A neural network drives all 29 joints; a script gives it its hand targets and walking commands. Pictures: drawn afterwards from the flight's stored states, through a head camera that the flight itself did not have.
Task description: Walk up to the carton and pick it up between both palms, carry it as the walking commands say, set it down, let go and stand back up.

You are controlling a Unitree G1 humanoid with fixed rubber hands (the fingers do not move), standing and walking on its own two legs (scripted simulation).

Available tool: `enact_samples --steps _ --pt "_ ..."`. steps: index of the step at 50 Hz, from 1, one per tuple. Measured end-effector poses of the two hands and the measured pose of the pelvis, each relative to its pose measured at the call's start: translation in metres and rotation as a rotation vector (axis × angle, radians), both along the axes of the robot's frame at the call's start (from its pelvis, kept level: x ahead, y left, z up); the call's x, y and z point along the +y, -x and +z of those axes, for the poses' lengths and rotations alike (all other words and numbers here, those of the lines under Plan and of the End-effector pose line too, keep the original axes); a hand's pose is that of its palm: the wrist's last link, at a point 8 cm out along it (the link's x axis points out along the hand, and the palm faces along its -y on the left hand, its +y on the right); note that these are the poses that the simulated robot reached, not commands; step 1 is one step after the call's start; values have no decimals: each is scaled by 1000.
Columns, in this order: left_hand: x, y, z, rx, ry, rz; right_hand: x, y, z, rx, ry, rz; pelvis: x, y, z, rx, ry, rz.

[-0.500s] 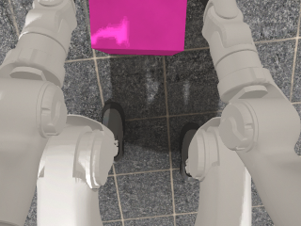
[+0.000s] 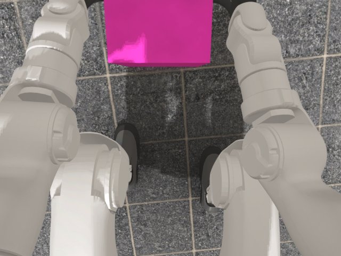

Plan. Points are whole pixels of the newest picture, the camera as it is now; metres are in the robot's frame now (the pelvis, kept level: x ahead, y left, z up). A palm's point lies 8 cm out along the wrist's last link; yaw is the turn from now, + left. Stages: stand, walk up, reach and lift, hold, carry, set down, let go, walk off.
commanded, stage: reach and lift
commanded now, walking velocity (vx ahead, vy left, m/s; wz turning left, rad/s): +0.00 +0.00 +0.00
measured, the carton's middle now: (161, 16) +0.54 +0.07 -0.25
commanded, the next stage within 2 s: none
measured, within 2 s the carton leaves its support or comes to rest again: neither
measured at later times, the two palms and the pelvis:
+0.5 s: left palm out of the picture +0.53 +0.21 -0.12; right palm out of the picture +0.54 -0.06 -0.11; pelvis +0.00 +0.00 +0.02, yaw +0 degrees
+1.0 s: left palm out of the picture +0.52 +0.20 -0.05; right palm out of the picture +0.53 -0.06 -0.04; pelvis +0.00 +0.00 +0.06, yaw +0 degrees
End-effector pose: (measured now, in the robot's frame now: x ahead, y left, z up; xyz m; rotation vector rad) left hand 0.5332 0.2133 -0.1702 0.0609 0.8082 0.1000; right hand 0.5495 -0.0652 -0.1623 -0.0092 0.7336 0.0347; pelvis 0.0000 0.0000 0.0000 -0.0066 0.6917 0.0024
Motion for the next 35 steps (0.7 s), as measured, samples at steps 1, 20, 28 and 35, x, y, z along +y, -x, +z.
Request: enact_samples --steps 1,20,28,35 --pt "0 0 2 -4 0 0 0 0 2 -4 -1 -4 0 0 0 1 0 0" --pt "0 -1 45 -66 2 27 5 9 42 -44 8 -70 3 3 15 26 18 20" --pt "-1 0 59 -81 5 44 6 6 59 -53 22 -75 5 1 24 43 28 29" --pt "-5 4 72 -92 6 64 5 7 76 -63 26 -85 6 -1 33 59 33 32"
